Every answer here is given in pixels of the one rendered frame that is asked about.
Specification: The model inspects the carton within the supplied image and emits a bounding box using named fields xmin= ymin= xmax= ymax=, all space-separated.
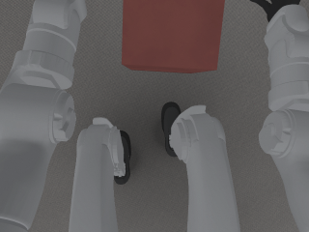
xmin=122 ymin=0 xmax=225 ymax=73

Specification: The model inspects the robot right forearm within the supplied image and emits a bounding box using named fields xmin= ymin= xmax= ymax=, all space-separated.
xmin=264 ymin=4 xmax=309 ymax=112

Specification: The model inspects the robot right hand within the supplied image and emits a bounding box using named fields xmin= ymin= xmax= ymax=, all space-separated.
xmin=250 ymin=0 xmax=300 ymax=22

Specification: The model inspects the robot left upper arm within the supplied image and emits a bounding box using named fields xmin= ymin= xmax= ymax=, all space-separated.
xmin=0 ymin=83 xmax=76 ymax=232

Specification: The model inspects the robot shin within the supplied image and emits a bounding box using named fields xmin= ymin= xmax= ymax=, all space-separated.
xmin=169 ymin=104 xmax=226 ymax=155
xmin=76 ymin=117 xmax=126 ymax=176

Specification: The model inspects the robot left shin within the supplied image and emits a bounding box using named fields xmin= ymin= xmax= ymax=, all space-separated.
xmin=76 ymin=117 xmax=126 ymax=176

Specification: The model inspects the robot right upper arm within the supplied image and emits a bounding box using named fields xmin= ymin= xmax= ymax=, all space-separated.
xmin=259 ymin=108 xmax=309 ymax=232

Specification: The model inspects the robot right shin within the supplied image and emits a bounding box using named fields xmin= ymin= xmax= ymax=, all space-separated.
xmin=169 ymin=104 xmax=226 ymax=155

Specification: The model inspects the robot left forearm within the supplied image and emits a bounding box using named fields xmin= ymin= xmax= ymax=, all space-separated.
xmin=0 ymin=0 xmax=87 ymax=94

